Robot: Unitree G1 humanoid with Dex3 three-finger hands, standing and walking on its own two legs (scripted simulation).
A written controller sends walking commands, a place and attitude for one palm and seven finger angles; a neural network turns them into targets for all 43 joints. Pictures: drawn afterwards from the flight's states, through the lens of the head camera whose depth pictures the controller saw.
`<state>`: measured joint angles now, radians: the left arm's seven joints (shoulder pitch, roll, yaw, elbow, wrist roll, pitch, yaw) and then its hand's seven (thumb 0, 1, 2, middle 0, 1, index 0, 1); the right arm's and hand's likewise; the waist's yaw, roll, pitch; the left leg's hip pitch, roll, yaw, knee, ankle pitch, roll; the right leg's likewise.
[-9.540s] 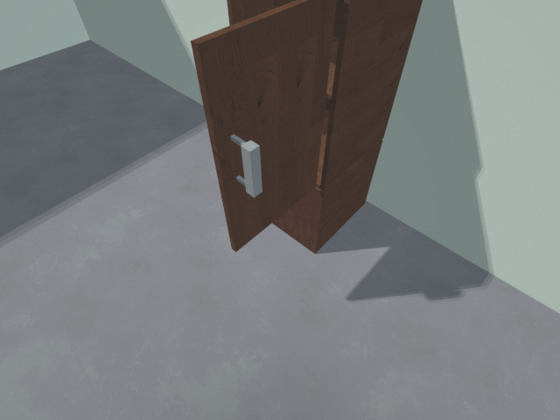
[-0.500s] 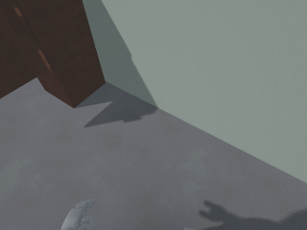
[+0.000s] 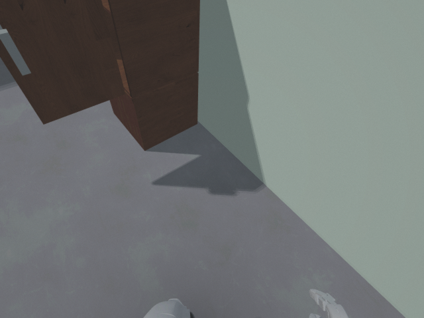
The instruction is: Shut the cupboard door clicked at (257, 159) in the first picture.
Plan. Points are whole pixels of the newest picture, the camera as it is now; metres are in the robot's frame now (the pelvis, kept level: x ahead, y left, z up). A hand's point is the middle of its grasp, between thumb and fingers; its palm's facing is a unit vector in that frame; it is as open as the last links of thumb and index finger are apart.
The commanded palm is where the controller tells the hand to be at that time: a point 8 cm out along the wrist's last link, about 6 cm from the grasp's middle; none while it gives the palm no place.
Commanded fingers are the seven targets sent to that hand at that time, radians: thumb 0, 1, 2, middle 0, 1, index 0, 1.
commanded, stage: walk to a spot facing it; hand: left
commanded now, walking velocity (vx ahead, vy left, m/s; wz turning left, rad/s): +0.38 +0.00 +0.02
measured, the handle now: (12, 49) +0.79 +0.71 +0.01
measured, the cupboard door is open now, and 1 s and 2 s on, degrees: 88 88 88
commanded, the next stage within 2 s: turn to face it in 0.44 s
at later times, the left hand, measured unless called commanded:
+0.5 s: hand (167, 207) +0.38 +0.15 -0.14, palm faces -0.11 -0.97 -0.21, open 7.4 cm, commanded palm none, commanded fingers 0.00 0.90 0.90 -0.20 -0.30 -0.20 -0.30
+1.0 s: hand (144, 213) +0.37 +0.21 -0.18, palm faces +0.24 -0.95 -0.21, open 7.3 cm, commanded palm none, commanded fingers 0.00 0.90 0.90 -0.20 -0.30 -0.20 -0.30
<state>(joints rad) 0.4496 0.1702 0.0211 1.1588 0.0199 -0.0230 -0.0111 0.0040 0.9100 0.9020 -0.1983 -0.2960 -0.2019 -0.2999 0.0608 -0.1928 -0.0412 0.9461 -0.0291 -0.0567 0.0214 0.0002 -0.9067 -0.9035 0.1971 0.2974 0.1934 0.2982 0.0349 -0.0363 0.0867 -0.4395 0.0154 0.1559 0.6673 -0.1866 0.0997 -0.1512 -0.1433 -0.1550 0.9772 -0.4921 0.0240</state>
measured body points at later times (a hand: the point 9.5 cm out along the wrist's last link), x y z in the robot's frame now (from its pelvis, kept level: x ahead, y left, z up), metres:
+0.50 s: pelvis +0.23 -0.03 +0.01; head +0.27 -0.04 +0.46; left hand +0.39 +0.20 -0.12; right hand +0.10 -0.24 -0.13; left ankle +0.09 +0.07 -0.71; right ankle +0.31 -0.14 -0.72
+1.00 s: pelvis +0.36 +0.00 +0.00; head +0.39 +0.04 +0.45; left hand +0.36 +0.26 -0.16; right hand +0.55 -0.24 -0.10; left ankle +0.41 +0.09 -0.71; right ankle +0.33 -0.15 -0.65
